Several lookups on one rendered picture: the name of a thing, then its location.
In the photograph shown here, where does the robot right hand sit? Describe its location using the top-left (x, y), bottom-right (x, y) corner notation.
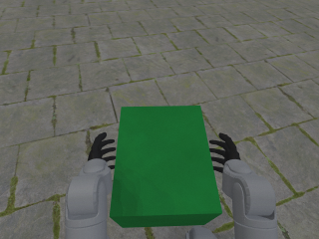
top-left (209, 132), bottom-right (241, 173)

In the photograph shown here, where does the robot right forearm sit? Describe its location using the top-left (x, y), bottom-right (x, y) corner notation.
top-left (221, 159), bottom-right (278, 239)

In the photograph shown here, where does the robot left hand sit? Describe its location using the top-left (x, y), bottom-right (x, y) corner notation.
top-left (88, 132), bottom-right (116, 169)

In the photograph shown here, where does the robot left forearm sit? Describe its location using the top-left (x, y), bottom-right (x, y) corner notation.
top-left (65, 158), bottom-right (113, 239)

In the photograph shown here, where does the right robot thigh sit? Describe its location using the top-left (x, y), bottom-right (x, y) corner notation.
top-left (185, 227), bottom-right (217, 239)

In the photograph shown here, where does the carton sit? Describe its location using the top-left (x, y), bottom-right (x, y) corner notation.
top-left (109, 106), bottom-right (222, 228)

